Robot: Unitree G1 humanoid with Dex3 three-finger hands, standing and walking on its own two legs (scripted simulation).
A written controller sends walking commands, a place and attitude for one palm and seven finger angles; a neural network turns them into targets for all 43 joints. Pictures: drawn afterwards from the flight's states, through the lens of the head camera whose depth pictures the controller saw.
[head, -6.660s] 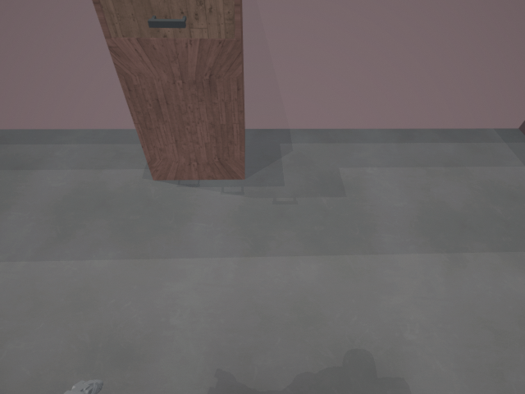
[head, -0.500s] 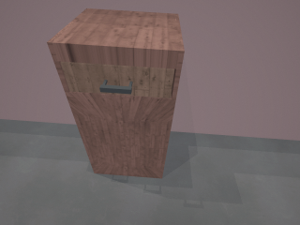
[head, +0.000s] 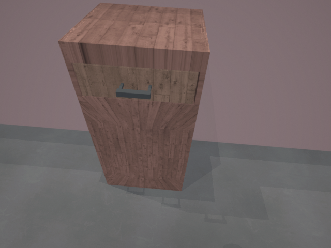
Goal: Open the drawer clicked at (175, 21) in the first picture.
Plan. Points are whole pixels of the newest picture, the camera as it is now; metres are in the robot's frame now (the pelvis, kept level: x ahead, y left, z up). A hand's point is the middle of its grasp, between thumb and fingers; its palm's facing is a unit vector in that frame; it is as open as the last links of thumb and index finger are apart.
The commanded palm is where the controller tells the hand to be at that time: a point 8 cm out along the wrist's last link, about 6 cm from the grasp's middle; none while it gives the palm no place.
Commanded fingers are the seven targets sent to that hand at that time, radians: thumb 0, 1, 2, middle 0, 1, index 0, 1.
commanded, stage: shuffle to correct the standing spot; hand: left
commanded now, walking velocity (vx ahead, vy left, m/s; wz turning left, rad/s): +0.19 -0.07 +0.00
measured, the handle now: (134, 90) +0.62 +0.15 +0.04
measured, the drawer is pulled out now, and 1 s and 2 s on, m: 0.00 0.00 0.00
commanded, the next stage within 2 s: come to a stop and stand still in 0.34 s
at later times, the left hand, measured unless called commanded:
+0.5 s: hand out of the picture +0.09 +0.14 -0.18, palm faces -0.02 -0.99 -0.15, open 7.3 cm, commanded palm none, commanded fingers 0.00 0.90 0.90 -0.20 -0.30 -0.20 -0.30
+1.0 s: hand out of the picture +0.16 +0.17 -0.18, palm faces +0.06 -0.98 -0.17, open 7.3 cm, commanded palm none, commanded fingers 0.00 0.90 0.90 -0.20 -0.30 -0.20 -0.30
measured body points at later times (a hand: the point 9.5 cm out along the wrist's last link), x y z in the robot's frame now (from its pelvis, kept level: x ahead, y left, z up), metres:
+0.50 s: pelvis +0.09 -0.02 +0.00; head +0.09 -0.02 +0.45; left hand +0.09 +0.19 -0.16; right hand +0.03 -0.22 -0.16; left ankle +0.03 +0.09 -0.74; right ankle +0.11 -0.14 -0.71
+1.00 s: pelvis +0.10 -0.01 -0.01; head +0.10 +0.02 +0.44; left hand +0.15 +0.22 -0.17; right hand +0.15 -0.24 -0.14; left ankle +0.12 +0.06 -0.74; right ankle +0.12 -0.16 -0.71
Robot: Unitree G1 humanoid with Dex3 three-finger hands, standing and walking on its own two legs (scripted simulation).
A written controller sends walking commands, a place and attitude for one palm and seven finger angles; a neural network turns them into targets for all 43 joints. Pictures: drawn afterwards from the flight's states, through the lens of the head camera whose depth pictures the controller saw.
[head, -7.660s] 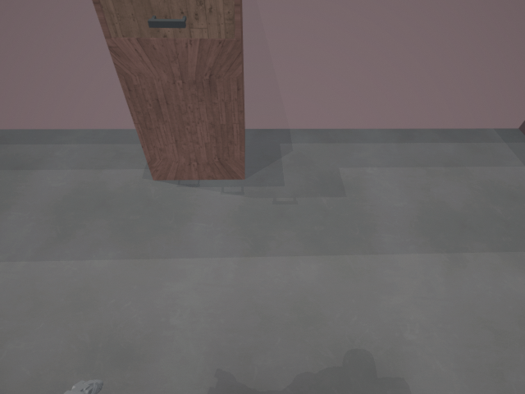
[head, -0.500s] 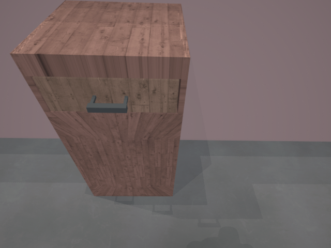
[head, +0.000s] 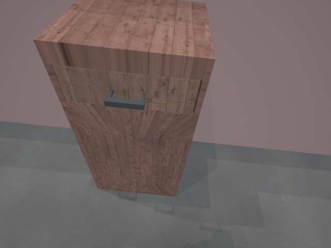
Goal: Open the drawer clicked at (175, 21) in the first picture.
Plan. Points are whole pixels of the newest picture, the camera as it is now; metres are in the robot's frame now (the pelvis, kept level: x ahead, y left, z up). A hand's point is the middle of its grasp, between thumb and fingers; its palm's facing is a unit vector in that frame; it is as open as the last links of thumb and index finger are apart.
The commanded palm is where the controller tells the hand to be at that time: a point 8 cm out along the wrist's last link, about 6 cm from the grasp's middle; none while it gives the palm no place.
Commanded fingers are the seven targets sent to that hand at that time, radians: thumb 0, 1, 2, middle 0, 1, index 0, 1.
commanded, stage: come to a stop and stand still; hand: left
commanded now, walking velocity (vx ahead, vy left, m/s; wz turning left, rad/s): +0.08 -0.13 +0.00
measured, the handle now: (126, 98) +0.52 +0.16 +0.05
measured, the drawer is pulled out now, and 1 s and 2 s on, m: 0.00 0.00 0.00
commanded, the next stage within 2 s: look again from close up in 0.70 s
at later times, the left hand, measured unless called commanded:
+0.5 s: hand out of the picture -0.04 +0.13 -0.17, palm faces +0.01 -0.99 -0.13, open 7.3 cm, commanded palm none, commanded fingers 0.00 0.90 0.90 -0.20 -0.30 -0.20 -0.30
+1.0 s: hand out of the picture -0.03 +0.15 -0.18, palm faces +0.01 -0.98 -0.18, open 7.3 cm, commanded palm none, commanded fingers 0.00 0.90 0.90 -0.20 -0.30 -0.20 -0.30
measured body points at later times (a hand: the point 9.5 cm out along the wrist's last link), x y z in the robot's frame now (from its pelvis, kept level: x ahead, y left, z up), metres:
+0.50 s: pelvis -0.01 -0.01 +0.01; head -0.01 +0.00 +0.46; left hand -0.04 +0.19 -0.16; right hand -0.05 -0.22 -0.15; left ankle +0.03 +0.07 -0.73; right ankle -0.04 -0.14 -0.73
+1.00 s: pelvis -0.01 +0.00 +0.00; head -0.01 -0.01 +0.45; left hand -0.03 +0.21 -0.16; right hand -0.03 -0.22 -0.16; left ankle +0.02 +0.07 -0.73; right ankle -0.04 -0.14 -0.73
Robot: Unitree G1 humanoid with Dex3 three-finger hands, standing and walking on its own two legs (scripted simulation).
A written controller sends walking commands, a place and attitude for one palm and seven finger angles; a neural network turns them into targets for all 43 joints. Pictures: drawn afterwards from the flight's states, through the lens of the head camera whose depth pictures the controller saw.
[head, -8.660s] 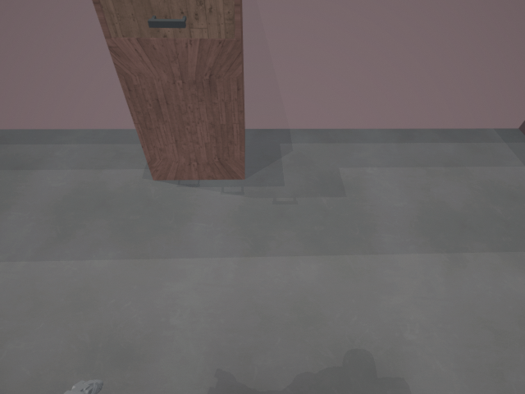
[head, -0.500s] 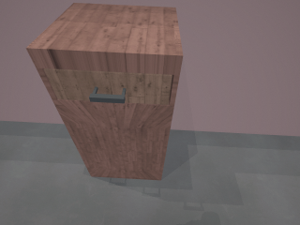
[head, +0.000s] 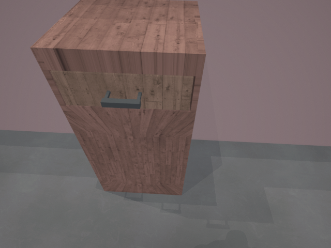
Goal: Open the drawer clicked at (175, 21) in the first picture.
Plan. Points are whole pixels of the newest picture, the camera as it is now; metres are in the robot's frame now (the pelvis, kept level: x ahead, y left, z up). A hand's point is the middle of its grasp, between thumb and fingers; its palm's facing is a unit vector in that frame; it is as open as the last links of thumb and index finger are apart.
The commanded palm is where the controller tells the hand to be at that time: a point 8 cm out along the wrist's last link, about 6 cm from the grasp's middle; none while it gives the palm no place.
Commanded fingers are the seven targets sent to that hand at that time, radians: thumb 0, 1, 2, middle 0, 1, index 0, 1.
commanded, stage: look again from close up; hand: left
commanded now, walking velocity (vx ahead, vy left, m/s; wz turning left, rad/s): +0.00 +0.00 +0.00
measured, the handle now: (122, 98) +0.54 +0.16 +0.05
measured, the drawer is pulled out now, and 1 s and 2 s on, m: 0.00 0.00 0.00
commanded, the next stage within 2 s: raise the hand with hooked fingers in 0.28 s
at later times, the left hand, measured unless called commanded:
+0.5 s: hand out of the picture +0.12 +0.20 -0.11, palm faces -0.08 -0.88 -0.47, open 7.3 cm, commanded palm +0.13 +0.22 -0.04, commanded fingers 0.00 0.74 0.83 -0.21 -0.41 -0.21 -0.41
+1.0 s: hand (75, 205) +0.22 +0.22 +0.00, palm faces +0.08 -0.09 -0.99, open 9.7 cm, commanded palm +0.19 +0.21 +0.06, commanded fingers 0.00 0.15 0.58 -0.25 -0.78 -0.25 -0.78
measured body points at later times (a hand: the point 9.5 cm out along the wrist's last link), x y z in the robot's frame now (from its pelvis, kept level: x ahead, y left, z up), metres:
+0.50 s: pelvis +0.02 +0.00 +0.00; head +0.04 +0.00 +0.45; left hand +0.12 +0.24 -0.08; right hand +0.08 -0.24 -0.13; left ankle +0.04 +0.07 -0.73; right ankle -0.01 -0.12 -0.72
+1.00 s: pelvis +0.03 -0.05 -0.03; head +0.06 -0.07 +0.42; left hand +0.21 +0.22 +0.06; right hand +0.30 -0.23 -0.10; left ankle +0.04 +0.07 -0.73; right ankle +0.02 -0.11 -0.73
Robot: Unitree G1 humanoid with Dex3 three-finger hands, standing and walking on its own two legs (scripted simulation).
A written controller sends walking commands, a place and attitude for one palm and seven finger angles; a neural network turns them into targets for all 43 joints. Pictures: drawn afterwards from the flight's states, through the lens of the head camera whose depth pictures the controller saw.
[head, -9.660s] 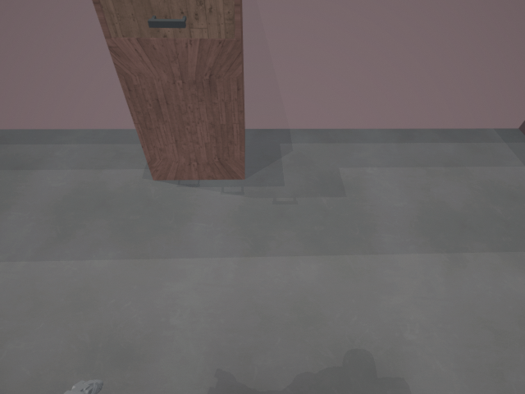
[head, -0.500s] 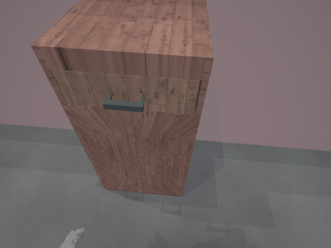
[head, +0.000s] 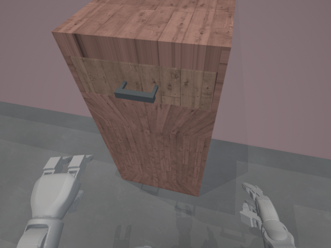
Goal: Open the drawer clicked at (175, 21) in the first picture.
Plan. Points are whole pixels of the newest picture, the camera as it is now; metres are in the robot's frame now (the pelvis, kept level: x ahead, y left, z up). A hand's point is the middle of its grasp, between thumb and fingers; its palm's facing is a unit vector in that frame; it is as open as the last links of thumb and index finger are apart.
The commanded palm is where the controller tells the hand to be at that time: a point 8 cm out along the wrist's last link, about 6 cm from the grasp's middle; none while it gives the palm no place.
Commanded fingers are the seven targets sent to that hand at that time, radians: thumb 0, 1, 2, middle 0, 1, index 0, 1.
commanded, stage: raise the hand with hooked fingers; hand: left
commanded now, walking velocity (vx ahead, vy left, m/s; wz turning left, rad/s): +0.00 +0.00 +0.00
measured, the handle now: (137, 90) +0.52 +0.18 +0.08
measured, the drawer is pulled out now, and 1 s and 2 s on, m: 0.00 0.00 0.00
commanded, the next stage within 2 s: move the hooked fingers above the handle in 1.28 s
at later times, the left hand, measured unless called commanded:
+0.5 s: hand (72, 146) +0.28 +0.26 +0.11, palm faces +0.09 -0.10 -0.99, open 12.6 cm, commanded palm +0.25 +0.26 +0.18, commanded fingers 0.00 -0.43 0.33 -0.29 -1.15 -0.29 -1.15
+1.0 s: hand (44, 107) +0.32 +0.30 +0.20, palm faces +0.09 -0.06 -0.99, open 13.8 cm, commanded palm +0.28 +0.30 +0.25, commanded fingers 0.00 -0.50 0.30 -0.30 -1.20 -0.30 -1.20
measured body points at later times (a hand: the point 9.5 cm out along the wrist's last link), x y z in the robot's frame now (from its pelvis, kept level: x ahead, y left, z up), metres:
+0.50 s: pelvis +0.02 +0.02 +0.03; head +0.04 -0.01 +0.48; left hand +0.27 +0.26 +0.17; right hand +0.21 -0.22 -0.08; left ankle +0.02 +0.12 -0.70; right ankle -0.02 -0.06 -0.70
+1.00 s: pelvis +0.00 +0.06 +0.04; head +0.01 +0.02 +0.49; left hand +0.31 +0.30 +0.25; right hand +0.19 -0.16 -0.07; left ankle +0.02 +0.12 -0.70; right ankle -0.02 -0.06 -0.70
